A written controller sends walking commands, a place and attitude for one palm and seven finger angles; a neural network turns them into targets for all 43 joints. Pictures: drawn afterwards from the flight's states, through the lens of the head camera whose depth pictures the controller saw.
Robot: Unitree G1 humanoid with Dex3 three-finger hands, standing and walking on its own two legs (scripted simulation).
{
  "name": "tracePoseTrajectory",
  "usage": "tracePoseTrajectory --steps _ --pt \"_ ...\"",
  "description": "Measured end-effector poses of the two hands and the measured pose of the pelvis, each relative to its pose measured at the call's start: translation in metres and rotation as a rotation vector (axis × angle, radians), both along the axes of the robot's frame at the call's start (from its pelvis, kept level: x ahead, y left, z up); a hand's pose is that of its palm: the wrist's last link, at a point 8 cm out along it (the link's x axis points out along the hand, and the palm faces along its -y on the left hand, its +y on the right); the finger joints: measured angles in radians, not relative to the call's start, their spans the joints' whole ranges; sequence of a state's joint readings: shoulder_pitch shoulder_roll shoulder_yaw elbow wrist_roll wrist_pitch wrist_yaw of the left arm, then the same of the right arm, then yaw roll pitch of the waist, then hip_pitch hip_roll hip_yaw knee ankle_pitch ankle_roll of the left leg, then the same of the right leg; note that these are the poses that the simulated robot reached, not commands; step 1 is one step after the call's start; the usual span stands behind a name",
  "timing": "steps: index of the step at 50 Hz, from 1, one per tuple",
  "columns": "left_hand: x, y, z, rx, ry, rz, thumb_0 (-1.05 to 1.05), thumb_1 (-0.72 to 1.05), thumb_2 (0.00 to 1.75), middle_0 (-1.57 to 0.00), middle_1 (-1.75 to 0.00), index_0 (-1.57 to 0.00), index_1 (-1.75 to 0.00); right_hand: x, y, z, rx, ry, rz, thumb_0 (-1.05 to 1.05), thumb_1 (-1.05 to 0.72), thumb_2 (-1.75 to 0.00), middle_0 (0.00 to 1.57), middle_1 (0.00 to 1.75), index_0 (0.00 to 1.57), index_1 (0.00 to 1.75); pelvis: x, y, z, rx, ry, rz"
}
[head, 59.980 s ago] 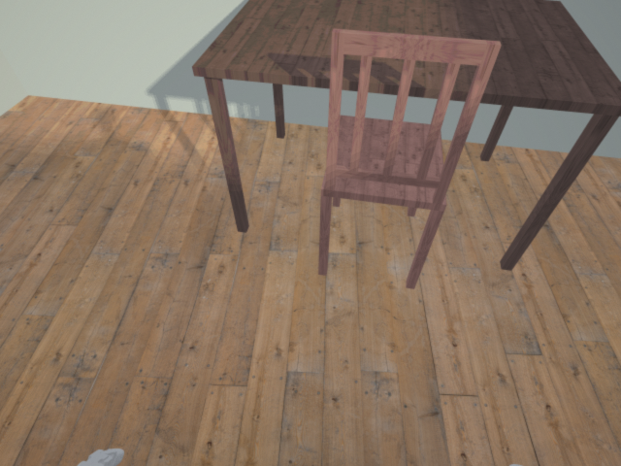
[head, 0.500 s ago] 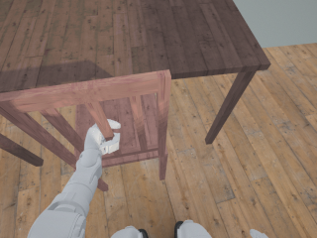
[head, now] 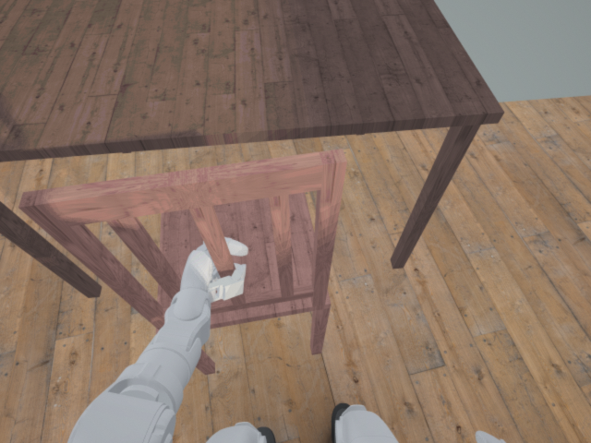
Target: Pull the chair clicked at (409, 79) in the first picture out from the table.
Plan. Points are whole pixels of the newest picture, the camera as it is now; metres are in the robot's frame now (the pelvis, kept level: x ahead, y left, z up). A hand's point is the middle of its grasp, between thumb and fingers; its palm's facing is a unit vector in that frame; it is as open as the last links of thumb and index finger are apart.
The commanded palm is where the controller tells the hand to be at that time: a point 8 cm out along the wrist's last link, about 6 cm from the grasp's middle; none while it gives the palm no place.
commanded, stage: step backward, pulling the chair out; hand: left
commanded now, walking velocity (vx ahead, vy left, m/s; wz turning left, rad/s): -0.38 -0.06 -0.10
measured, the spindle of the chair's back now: (223, 262) +0.38 +0.12 -0.05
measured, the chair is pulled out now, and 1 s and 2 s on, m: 0.13 0.27 0.55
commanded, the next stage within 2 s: stop walking, hand still on the chair in 1.72 s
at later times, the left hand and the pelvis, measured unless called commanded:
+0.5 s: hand (234, 309) +0.31 +0.09 -0.06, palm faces -0.05 -0.98 -0.17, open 5.6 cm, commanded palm +0.30 +0.15 -0.06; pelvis -0.06 +0.01 +0.00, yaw -3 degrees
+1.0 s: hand (214, 377) +0.21 +0.11 -0.06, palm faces -0.15 -0.97 -0.18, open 5.6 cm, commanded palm +0.20 +0.17 -0.05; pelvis -0.15 +0.05 +0.00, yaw -7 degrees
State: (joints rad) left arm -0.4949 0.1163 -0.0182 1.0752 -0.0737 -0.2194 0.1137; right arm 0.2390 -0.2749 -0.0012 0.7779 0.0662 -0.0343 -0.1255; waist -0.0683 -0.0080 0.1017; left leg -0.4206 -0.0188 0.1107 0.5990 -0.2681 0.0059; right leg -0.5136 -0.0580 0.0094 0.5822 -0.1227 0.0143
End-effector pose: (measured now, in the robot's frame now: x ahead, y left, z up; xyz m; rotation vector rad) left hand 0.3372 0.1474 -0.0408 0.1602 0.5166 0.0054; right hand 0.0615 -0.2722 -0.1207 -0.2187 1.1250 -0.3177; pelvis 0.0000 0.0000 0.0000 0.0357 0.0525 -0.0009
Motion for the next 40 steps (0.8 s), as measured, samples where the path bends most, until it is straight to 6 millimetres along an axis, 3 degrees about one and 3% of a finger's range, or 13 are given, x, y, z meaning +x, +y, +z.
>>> tracePoseTrajectory --steps 6,14,20,28,32,40 --pt "-0.007 0.005 0.0 0.008 -0.011 -0.042 0.03 0.66 0.74 -0.27 -1.17 -0.49 -1.45 -0.015 0.011 -0.003 -0.012 -0.009 -0.007 0.01 -0.91 -0.9 0.2 0.3 0.2 0.3 -0.011 0.009 -0.005 -0.022 -0.026 -0.038" --pt "-0.016 0.003 0.0 0.029 -0.019 -0.014 0.03 0.63 0.77 -0.3 -1.17 -0.49 -1.45 -0.02 0.028 -0.015 0.083 -0.049 0.009 0.01 -0.91 -0.9 0.2 0.3 0.21 0.3 -0.031 -0.005 -0.008 -0.043 -0.044 -0.072" --pt "-0.033 -0.001 0.0 0.031 -0.012 0.011 0.04 0.62 0.77 -0.31 -1.16 -0.49 -1.45 -0.038 0.013 -0.011 0.062 -0.049 -0.024 0.01 -0.91 -0.9 0.2 0.3 0.21 0.3 -0.046 -0.007 -0.004 -0.014 -0.021 -0.069" --pt "-0.055 0.003 0.001 0.012 0.004 -0.057 0.04 0.65 0.74 -0.26 -1.18 -0.49 -1.45 -0.071 -0.001 0.01 -0.066 -0.011 -0.029 0.01 -0.91 -0.9 0.2 0.3 0.2 0.3 -0.071 0.018 0.001 -0.003 0.004 -0.041" --pt "-0.069 0.009 0.001 0.011 0.004 -0.09 0.04 0.65 0.73 -0.25 -1.19 -0.49 -1.45 -0.086 0.011 0.016 -0.067 -0.013 -0.038 0.01 -0.91 -0.9 0.2 0.3 0.2 0.3 -0.082 0.026 0.003 -0.009 0.001 -0.077" --pt "-0.093 0.013 0.001 0.033 -0.009 -0.082 0.04 0.62 0.76 -0.29 -1.18 -0.49 -1.45 -0.113 0.045 -0.001 0.069 -0.009 -0.045 0.01 -0.91 -0.9 0.2 0.3 0.2 0.3 -0.111 0.022 0.004 -0.053 -0.013 -0.107"
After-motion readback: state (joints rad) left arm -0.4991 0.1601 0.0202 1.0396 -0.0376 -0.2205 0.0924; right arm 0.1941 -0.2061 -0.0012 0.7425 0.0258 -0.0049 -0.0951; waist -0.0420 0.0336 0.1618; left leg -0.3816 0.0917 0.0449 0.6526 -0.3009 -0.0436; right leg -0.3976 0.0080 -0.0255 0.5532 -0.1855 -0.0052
